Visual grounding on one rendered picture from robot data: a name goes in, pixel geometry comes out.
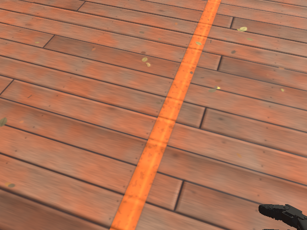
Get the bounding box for right robot hand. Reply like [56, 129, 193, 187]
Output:
[258, 204, 307, 230]

